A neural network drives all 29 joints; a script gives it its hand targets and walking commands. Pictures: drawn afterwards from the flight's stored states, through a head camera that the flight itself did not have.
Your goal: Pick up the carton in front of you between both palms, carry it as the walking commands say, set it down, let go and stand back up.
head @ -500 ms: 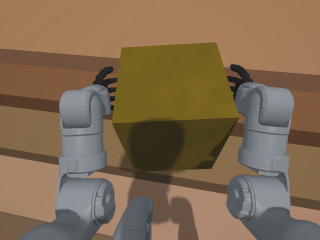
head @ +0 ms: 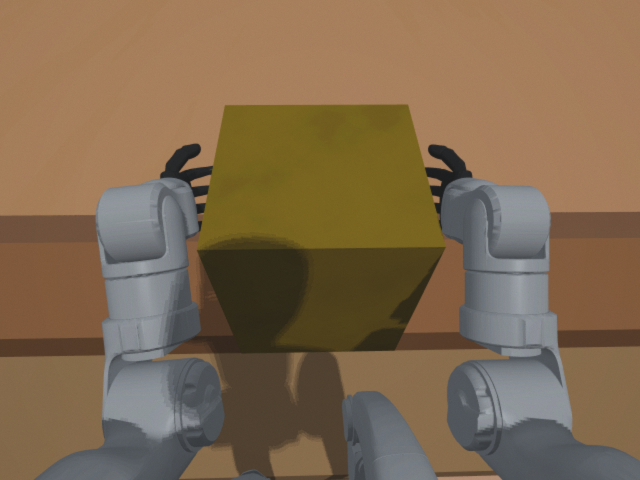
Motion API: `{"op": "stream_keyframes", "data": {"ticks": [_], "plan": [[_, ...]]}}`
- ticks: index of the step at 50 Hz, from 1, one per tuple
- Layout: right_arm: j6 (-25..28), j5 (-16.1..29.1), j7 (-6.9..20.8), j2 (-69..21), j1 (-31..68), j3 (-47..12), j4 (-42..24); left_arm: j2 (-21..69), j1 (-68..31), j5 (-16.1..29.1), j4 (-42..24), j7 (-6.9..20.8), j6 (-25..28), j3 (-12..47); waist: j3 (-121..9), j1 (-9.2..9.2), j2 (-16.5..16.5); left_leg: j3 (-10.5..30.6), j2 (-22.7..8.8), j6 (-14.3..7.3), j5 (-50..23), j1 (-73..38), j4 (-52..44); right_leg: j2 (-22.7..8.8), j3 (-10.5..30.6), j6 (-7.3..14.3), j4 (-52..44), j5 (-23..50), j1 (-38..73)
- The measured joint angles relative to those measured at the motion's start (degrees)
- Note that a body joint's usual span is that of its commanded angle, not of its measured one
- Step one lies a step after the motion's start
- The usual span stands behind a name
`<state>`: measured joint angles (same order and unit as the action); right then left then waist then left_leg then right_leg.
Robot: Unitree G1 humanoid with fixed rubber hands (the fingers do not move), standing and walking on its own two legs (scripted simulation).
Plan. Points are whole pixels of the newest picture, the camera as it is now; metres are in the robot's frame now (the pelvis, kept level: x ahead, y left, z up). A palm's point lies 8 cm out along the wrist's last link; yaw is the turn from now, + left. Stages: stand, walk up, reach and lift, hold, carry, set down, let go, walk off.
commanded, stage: carry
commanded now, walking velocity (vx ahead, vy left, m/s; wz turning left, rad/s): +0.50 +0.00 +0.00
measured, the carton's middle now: (317, 239) +0.39 -0.02 +0.08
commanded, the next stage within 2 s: none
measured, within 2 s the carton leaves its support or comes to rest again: neither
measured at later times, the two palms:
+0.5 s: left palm out of the picture +0.64 +0.12 +0.27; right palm out of the picture +0.67 -0.18 +0.27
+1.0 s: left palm out of the picture +0.96 +0.16 +0.36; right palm out of the picture +0.93 -0.14 +0.35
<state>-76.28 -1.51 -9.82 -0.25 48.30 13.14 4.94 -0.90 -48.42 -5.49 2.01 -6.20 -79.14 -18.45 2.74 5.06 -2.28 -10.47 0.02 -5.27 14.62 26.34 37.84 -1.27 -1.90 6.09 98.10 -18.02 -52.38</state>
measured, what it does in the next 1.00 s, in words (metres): climbs: right foot 0.13 m higher, then left foot 0.13 m higher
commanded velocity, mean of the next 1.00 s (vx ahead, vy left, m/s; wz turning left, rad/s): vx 0.50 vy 0.00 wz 0.00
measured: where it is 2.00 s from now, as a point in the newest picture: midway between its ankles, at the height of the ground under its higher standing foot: (290, 139)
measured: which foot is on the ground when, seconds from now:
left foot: down 0.00-0.30, up 0.32-0.80, down 0.82-1.00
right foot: up 0.00-0.26, down 0.28-0.86, up 0.88-1.00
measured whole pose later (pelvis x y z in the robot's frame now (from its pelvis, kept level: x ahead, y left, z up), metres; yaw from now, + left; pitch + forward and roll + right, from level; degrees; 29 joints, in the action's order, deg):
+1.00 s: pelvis +0.57 +0.03 +0.23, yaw +1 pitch +3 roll +3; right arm -76.0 -1.5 -9.1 -0.1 46.7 10.8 12.0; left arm -1.3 -47.5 -6.0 9.3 -5.4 -79.0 -19.6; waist 1.5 7.0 -3.5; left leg -10.7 -0.4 -5.0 15.9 35.3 48.1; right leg 0.7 3.8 3.9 98.8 -11.5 -37.7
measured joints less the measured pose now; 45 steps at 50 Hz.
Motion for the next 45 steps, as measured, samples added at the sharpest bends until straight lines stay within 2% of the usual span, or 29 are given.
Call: {"op": "stream_keyframes", "data": {"ticks": [4, 6, 8, 10, 13, 14, 15, 16, 18, 19, 21, 23, 28, 32, 34, 37, 40, 41, 42, 43, 44, 45], "plan": [[-0.1, -1.0, 0.1, -0.6, 1.5, 0.9, -1.1, -1.2, -1.4, 1.0, -0.4, 0.0, 0.1, 0.5, -2.3, -0.60, -0.1, 1.3, -0.5, 1.2, 1.7, -6.4, -4.8, -1.6, 1.0, 0.7, 14.5, -9.1, -10.9], [-0.7, -1.3, 0.4, -0.3, 1.6, 1.3, -0.6, -1.4, -2.3, 1.0, 1.4, 0.0, 0.0, 1.1, -3.5, -0.83, 0.1, 2.4, -1.5, 2.2, 2.3, -10.6, -8.1, -3.1, 0.9, 0.3, 14.9, -9.1, -15.2], [-1.6, -1.5, 0.8, 0.2, 1.5, 1.9, 0.6, -1.5, -3.1, 0.8, 4.0, -0.1, -0.3, 2.0, -5.0, -1.37, 0.1, 3.3, -2.7, 2.9, 2.2, -15.1, -12.8, -4.9, -0.6, -0.6, 8.0, -6.6, -17.1], [-2.4, -1.7, 1.3, 0.8, 1.8, 2.7, 2.6, -1.6, -3.6, 0.8, 6.8, -0.3, -0.7, 3.0, -6.9, -2.24, 0.6, 3.7, -4.1, 3.2, 1.3, -19.7, -18.6, -5.7, -3.2, -0.8, -3.7, -4.5, -15.6], [-2.8, -2.7, 2.1, 1.3, 2.5, 3.7, 6.6, -1.9, -4.3, 1.2, 11.7, -0.9, -0.3, 4.4, -9.8, -4.18, 1.5, 3.8, -6.2, 4.1, -0.5, -23.7, -22.6, -3.8, -7.0, 1.1, -24.8, -0.3, -6.6], [-2.6, -3.1, 2.3, 1.5, 2.2, 3.9, 7.9, -1.7, -4.2, 1.5, 13.3, -1.1, 0.1, 4.8, -10.4, -5.40, 1.7, 3.8, -7.1, 4.2, -1.0, -23.5, -20.2, -2.3, -7.9, 1.7, -30.6, -2.4, -1.5], [-2.5, -3.1, 3.0, 1.7, 1.8, 4.6, 8.8, -1.4, -4.0, 1.6, 14.8, -1.3, 0.7, 5.4, -10.6, -6.95, 2.0, 3.6, -8.2, 4.0, -1.4, -21.8, -14.2, -1.0, -8.4, 2.0, -35.8, -1.6, 3.6], [-2.3, -3.0, 3.5, 2.1, 1.6, 5.0, 9.3, -1.1, -3.7, 1.8, 15.7, -1.4, 1.4, 5.9, -9.9, -8.50, 2.9, 5.4, -9.2, 3.9, -5.0, -17.8, -3.2, -0.2, -9.1, 1.3, -37.0, -0.3, 5.6], [-1.6, -3.1, 4.1, 3.0, 1.0, 5.8, 9.6, -0.2, -2.4, 2.4, 15.8, -2.0, 2.9, 7.3, -7.7, -11.19, 3.9, 12.7, -5.5, 4.1, -4.6, -6.5, 27.1, 0.4, -9.1, 0.0, -38.8, -1.0, 8.9], [-1.6, -3.2, 4.1, 3.0, 0.6, 6.0, 9.3, 0.1, -1.3, 2.9, 15.0, -2.2, 3.2, 7.8, -6.6, -12.04, 4.5, 14.7, -3.1, 3.5, -4.5, -1.4, 40.1, 0.8, -8.9, -0.3, -40.7, -1.2, 11.0], [-2.0, -3.7, 4.1, 2.3, -0.3, 5.8, 7.3, 0.2, 1.0, 4.0, 12.3, -2.7, 3.1, 8.5, -4.8, -12.54, 5.3, 15.0, 0.0, 1.8, -4.5, 7.2, 56.6, 1.2, -8.4, -1.1, -45.7, -0.6, 15.6], [-2.7, -4.0, 4.1, 1.7, -1.0, 5.2, 4.3, 0.0, 1.9, 4.8, 9.3, -3.1, 2.6, 8.1, -3.2, -11.89, 5.4, 13.4, 0.8, 0.2, -4.0, 14.3, 62.3, 1.0, -8.0, -1.6, -51.0, 0.3, 20.2], [-3.3, -3.3, 3.5, 1.7, 0.1, 3.8, -2.8, 0.5, -0.3, 4.5, 3.1, -3.3, 2.0, 5.1, -2.2, -9.74, 4.8, 8.8, -2.3, -0.4, 1.1, 27.0, 57.4, 0.1, -7.0, -2.4, -60.8, 1.2, 28.9], [-3.7, -2.5, 3.5, 3.1, 2.1, 3.8, -2.0, 1.3, -2.1, 3.3, 3.2, -3.2, 1.8, 4.0, -5.0, -9.28, 5.6, 9.3, -3.7, -1.0, 12.0, 38.7, 72.6, -0.7, -5.7, -3.8, -65.9, -0.5, 35.5], [-4.0, -2.5, 3.5, 3.3, 3.2, 3.0, 0.4, 0.9, -2.2, 3.0, 4.0, -2.8, 0.9, 3.5, -6.1, -8.76, 5.4, 8.7, -4.9, -0.6, 12.8, 43.2, 72.7, -2.0, -4.7, -4.9, -69.9, -1.0, 40.0], [-4.4, -2.6, 3.2, 3.4, 4.5, 1.4, 4.4, -0.1, -2.4, 2.7, 6.0, -2.2, -0.5, 2.5, -7.7, -7.30, 4.5, 5.7, -7.4, 0.1, 9.3, 44.6, 58.2, -4.2, -4.1, -5.2, -78.9, 0.1, 47.7], [-4.2, -2.0, 2.8, 3.5, 5.7, 0.4, 8.5, -0.7, -3.4, 2.1, 9.0, -1.6, -1.2, 1.1, -9.4, -5.14, 3.1, 1.5, -6.5, -1.5, 2.3, 36.6, 36.8, -6.7, -4.2, -5.7, -85.4, 2.9, 53.3], [-3.7, -1.8, 2.6, 3.4, 5.7, 0.1, 10.0, -0.9, -3.2, 1.7, 10.0, -1.4, -1.1, 0.7, -9.7, -3.71, 2.8, 0.7, -5.0, -1.5, 4.0, 31.8, 31.5, -7.7, -4.1, -5.9, -83.6, 3.6, 53.4], [-3.1, -1.8, 2.4, 3.1, 5.5, -0.3, 11.4, -1.0, -2.8, 1.3, 10.9, -1.0, -0.8, 0.1, -9.8, -2.05, 2.7, 0.3, -3.3, -1.5, 3.8, 25.4, 25.1, -8.6, -3.7, -5.8, -77.7, 4.2, 51.6], [-2.3, -1.6, 2.0, 2.7, 5.3, -0.8, 12.3, -1.3, -3.0, 0.8, 11.8, -0.6, -0.4, -0.1, -8.9, -0.04, 1.7, -0.3, -1.9, -0.7, 1.6, 22.4, 22.5, -9.9, -2.1, -5.4, -67.7, 6.3, 48.2], [-1.3, -1.5, 1.7, 2.3, 5.0, -1.3, 13.0, -1.7, -3.0, 0.5, 12.6, -0.2, 0.3, -0.6, -7.7, 1.31, 1.0, -0.6, -1.3, -0.4, 1.5, 21.2, 22.4, -8.6, 2.5, -5.7, -52.8, 6.2, 42.5], [-0.2, -1.3, 1.5, 1.7, 4.3, -1.8, 13.5, -1.9, -2.7, 0.5, 12.9, 0.7, 0.8, -1.3, -6.4, 2.14, 0.4, -0.6, -1.2, -0.3, 2.0, 19.8, 21.8, -5.6, 6.6, -5.6, -37.1, 5.8, 36.4]]}}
